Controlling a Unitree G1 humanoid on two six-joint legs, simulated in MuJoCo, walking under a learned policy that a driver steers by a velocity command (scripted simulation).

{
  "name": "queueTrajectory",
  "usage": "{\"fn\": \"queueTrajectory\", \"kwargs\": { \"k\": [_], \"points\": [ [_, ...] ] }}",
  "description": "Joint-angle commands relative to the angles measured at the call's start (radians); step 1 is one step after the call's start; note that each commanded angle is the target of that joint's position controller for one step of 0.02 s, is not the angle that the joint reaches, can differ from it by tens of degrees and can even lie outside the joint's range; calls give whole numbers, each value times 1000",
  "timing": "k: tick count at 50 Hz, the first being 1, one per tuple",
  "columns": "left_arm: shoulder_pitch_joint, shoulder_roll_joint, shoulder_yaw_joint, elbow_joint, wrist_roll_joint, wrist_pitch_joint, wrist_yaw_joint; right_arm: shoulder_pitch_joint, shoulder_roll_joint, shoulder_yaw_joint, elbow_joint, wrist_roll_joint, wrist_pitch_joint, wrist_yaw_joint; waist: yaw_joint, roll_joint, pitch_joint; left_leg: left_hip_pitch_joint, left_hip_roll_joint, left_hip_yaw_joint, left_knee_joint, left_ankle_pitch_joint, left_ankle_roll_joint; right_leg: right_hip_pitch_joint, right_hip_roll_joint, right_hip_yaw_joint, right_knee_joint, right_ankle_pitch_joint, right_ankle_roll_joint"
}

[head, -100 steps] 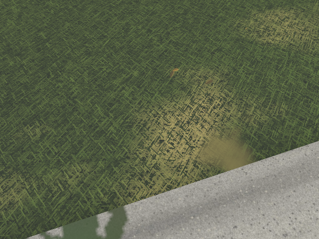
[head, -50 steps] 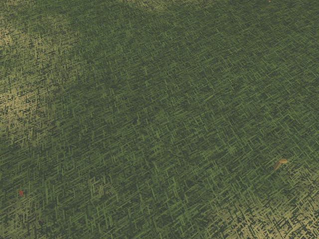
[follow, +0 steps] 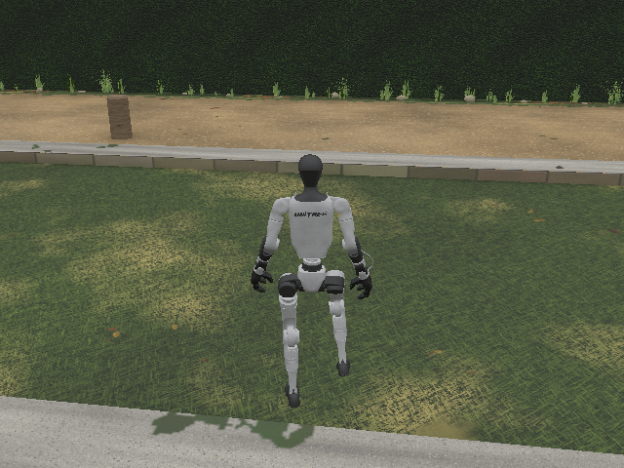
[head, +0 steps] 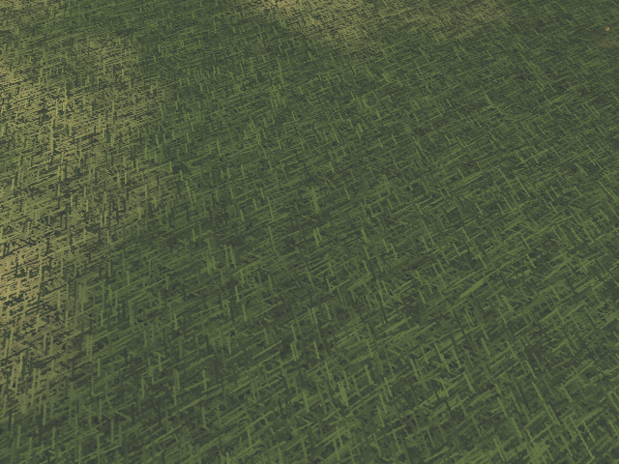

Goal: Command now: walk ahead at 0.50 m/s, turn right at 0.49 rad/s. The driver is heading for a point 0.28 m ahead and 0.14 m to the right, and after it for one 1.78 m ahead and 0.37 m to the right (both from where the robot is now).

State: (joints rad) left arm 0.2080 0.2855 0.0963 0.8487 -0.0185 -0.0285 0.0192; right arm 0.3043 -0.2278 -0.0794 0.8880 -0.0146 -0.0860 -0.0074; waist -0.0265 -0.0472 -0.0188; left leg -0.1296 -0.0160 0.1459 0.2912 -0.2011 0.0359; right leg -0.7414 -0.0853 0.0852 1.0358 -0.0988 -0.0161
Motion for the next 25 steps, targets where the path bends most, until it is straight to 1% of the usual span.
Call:
{"fn": "queueTrajectory", "kwargs": {
  "k": [1, 3, 4, 6, 7, 8, 9, 10, 11, 12, 13, 14, 15, 16, 17, 18, 19, 20, 21, 23, 25],
  "points": [
    [-15, -3, -4, -62, 3, -5, -16, -83, -121, -22, -52, 1, -21, -17, 37, 110, 38, -13, 263, -83, -147, 272, 119, 7, -17, 13, -148, 155, -3],
    [-96, -12, -12, -91, 7, -5, -31, -61, -140, -27, -36, 9, -17, -25, 11, 99, 63, 4, 270, -43, -151, 260, 112, 29, -13, -30, -239, 197, -9],
    [-133, -15, -16, -106, 7, -6, -39, -43, -150, -30, -26, 12, -13, -28, -2, 92, 77, 29, 281, -28, -147, 258, 110, 27, -13, -44, -275, 196, -14],
    [-196, -11, -19, -139, 6, -4, -53, -9, -167, -37, -8, 21, -3, -29, -22, 89, 99, 102, 305, -9, -123, 271, 102, 8, -11, -66, -325, 144, -30],
    [-219, -7, -19, -155, 4, -2, -60, 3, -175, -41, -1, 26, 4, -29, -26, 91, 105, 141, 316, -1, -102, 294, 96, 2, -8, -79, -344, 99, -42],
    [-229, 0, -16, -169, 5, -2, -67, -9, -185, -43, -1, 29, 12, -30, -18, 96, 114, 158, 318, 19, -56, 411, 85, 19, 6, -103, -371, 48, -55],
    [-217, 13, -10, -178, 9, -2, -72, -25, -202, -48, -5, 33, 21, -33, -1, 110, 96, 166, 313, 40, 13, 606, 71, 79, 40, -143, -386, -11, -70],
    [-170, 37, 1, -178, 14, -4, -76, -30, -221, -52, -10, 39, 28, -38, 25, 132, 52, 172, 305, 50, 110, 812, 57, 170, 84, -184, -390, -55, -85],
    [-52, 68, 19, -151, 10, -9, -82, -44, -233, -54, -15, 43, 34, -39, 86, 135, -11, 166, 280, 60, 266, 909, 36, 315, 130, -204, -447, -35, -108],
    [87, 130, 49, -117, 10, -10, -71, -44, -230, -50, -20, 45, 34, -38, 155, 103, -90, 67, 229, 80, 490, 822, -10, 553, 161, -182, -537, 115, -144],
    [154, 239, 72, -106, 11, -4, -44, -9, -148, -24, -54, -3, 24, -32, 126, -114, -192, -245, 142, 76, 847, 120, -77, 871, -53, 117, -487, 547, -221],
    [111, 300, 70, -155, 23, -11, -47, 90, -93, 7, -88, -6, -6, -9, 54, -237, -415, -537, -45, -117, 1174, -510, -124, 1146, -314, 640, -577, 632, -480],
    [142, 230, 52, -171, 28, -4, -47, -16, -184, -17, -86, 28, -25, 3, 131, -41, -450, -568, 11, -260, 1194, -452, -97, 1113, -267, 543, -614, 591, -423],
    [75, 178, 38, -175, 20, -8, -45, -97, -174, -13, -116, 45, -25, 0, 113, -27, -321, -609, 45, -242, 1134, -355, -76, 996, -217, 391, -617, 561, -370],
    [7, 142, 30, -183, 3, -8, -42, -112, -160, -13, -101, 29, -15, -16, 75, 60, -201, -596, 84, -228, 1052, -283, -80, 837, -160, 296, -636, 532, -317],
    [-39, 109, 21, -192, -1, -4, -33, -115, -171, -20, -102, 10, 1, -30, 45, 47, -151, -546, 106, -228, 989, -240, -83, 707, -131, 246, -660, 521, -295],
    [-59, 104, 18, -202, 12, -1, -29, -106, -175, -25, -105, 8, 19, -33, 18, 31, -133, -476, 111, -231, 960, -219, -81, 608, -111, 226, -680, 530, -287],
    [-64, 109, 20, -206, 18, -1, -28, -98, -162, -26, -115, 7, 29, -35, 5, 22, -129, -448, 99, -224, 928, -203, -88, 560, -98, 217, -690, 553, -288],
    [-64, 120, 23, -208, 20, -1, -24, -91, -144, -23, -118, 6, 36, -37, -5, 14, -130, -435, 90, -219, 885, -187, -96, 530, -86, 197, -689, 585, -286],
    [-51, 141, 30, -210, 16, 3, -11, -114, -125, -17, -130, 2, 43, -43, -3, 3, -137, -447, 68, -219, 786, -138, -112, 516, -69, 186, -682, 586, -274],
    [-47, 148, 32, -215, 7, 19, 3, -156, -120, -11, -146, 1, 50, -45, 8, -12, -145, -453, 56, -230, 692, -72, -125, 516, -54, 199, -673, 485, -251]
  ]
}}
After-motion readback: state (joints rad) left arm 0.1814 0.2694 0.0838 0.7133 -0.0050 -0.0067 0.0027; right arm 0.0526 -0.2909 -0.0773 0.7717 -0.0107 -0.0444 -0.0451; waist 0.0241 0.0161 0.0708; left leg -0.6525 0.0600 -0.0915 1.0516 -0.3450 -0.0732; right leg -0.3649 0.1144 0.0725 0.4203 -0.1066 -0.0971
